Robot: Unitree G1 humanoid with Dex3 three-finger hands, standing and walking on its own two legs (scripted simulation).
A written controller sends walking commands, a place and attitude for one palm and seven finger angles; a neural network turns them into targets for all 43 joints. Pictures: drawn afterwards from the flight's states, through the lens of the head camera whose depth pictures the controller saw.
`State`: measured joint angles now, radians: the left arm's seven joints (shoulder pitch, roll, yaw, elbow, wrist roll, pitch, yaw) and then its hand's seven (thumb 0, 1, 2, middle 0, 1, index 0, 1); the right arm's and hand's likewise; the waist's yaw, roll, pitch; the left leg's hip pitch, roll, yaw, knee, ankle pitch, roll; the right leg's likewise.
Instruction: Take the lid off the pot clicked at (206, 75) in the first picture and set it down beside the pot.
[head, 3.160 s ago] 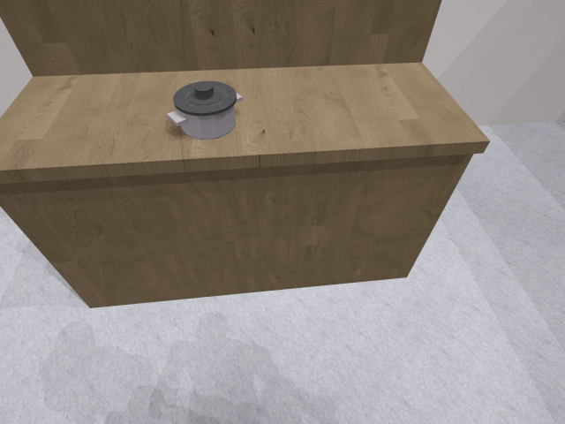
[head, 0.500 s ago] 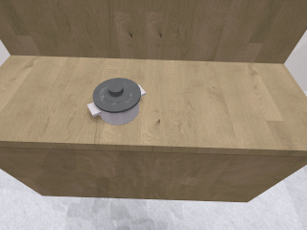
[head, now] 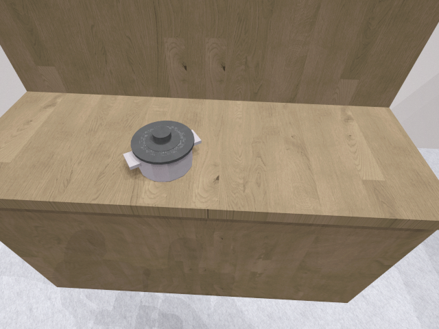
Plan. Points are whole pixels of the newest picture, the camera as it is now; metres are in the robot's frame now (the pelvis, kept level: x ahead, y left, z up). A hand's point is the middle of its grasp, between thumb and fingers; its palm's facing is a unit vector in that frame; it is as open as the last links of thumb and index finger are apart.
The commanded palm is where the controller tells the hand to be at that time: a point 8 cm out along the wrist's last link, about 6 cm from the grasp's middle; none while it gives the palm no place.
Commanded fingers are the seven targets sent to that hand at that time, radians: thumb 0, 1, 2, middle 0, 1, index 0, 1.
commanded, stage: come to a stop and stand still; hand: left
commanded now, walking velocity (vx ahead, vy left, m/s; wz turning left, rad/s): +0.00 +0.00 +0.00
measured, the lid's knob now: (161, 134) +0.54 +0.17 +0.05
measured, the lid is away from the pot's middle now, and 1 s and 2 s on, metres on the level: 0.00 0.00 0.00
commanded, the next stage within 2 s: look again from close up in 0.08 s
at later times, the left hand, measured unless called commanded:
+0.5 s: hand out of the picture +0.01 +0.20 -0.18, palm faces +0.03 -0.98 -0.20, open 7.3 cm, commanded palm none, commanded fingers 0.00 0.90 0.90 -0.20 -0.30 -0.20 -0.30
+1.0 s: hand out of the picture +0.03 +0.20 -0.18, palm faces +0.03 -0.98 -0.19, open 7.3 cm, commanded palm none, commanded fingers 0.00 0.90 0.90 -0.20 -0.30 -0.20 -0.30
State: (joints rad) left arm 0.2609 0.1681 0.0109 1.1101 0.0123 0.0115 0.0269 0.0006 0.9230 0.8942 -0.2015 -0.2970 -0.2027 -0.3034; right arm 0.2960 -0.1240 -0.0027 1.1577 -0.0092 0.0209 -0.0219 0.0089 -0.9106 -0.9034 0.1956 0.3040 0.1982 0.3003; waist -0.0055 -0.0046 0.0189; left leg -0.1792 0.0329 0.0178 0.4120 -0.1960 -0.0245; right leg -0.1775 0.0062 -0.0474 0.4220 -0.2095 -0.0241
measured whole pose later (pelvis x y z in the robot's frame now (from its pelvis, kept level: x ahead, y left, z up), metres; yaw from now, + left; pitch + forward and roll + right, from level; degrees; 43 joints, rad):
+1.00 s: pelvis +0.03 +0.03 -0.01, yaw +1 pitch -1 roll +0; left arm 0.31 0.15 -0.01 1.05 0.02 0.00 0.04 0.00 0.91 0.89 -0.20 -0.30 -0.20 -0.30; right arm 0.29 -0.15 0.01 1.08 0.00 -0.02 -0.03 0.02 -0.93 -0.90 0.20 0.30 0.20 0.30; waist 0.00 -0.01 0.04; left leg -0.20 -0.01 0.03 0.49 -0.28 0.02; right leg -0.19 -0.04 -0.04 0.50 -0.29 0.02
